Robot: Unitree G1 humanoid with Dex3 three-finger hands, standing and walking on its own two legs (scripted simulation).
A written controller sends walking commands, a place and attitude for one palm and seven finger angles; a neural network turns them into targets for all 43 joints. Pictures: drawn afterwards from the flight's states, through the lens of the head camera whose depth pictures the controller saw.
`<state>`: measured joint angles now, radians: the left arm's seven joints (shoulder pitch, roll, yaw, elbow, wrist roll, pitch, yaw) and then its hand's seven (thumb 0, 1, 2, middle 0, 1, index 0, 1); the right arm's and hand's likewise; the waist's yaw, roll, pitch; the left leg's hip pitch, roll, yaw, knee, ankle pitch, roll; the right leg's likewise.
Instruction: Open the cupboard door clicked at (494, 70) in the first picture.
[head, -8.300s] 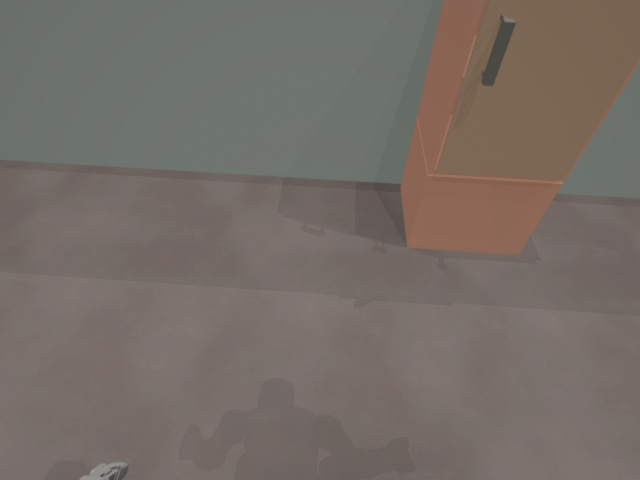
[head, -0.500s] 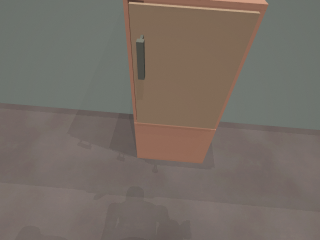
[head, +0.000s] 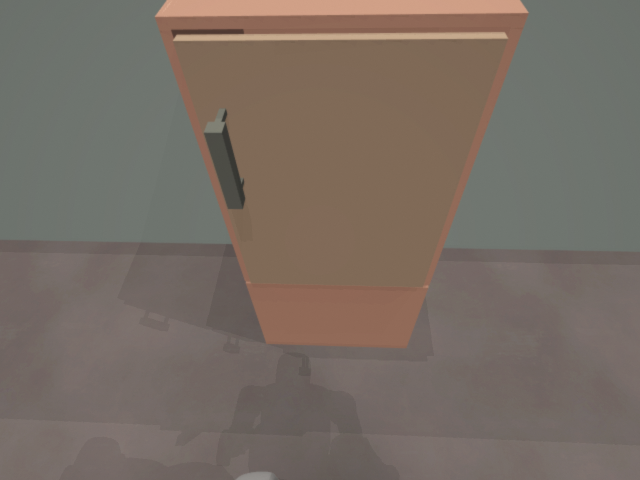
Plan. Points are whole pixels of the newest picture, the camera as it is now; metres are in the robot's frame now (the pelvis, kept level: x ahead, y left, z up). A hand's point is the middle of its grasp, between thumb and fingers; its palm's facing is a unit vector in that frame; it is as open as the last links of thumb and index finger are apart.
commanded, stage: come to a stop and stand still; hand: left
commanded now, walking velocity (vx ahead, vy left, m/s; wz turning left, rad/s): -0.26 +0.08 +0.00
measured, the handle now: (229, 160) +0.56 +0.18 +0.07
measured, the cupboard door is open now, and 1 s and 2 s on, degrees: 0 0 0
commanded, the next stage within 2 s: look again from close up in 0.94 s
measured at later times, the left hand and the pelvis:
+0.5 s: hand out of the picture +0.06 +0.21 -0.18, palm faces +0.02 -0.97 -0.25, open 7.4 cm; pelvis -0.01 +0.00 -0.01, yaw -2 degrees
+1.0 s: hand out of the picture -0.01 +0.16 -0.18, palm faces -0.01 -0.97 -0.23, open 7.3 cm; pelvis -0.04 -0.02 -0.02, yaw -1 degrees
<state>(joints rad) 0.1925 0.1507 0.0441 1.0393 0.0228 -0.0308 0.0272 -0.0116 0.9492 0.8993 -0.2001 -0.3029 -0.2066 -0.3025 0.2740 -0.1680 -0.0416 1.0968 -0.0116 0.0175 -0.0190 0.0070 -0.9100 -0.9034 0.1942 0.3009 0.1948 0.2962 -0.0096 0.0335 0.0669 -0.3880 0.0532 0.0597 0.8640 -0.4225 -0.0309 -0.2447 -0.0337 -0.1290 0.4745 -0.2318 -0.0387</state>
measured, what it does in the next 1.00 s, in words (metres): steps on the spot: left foot, then right foot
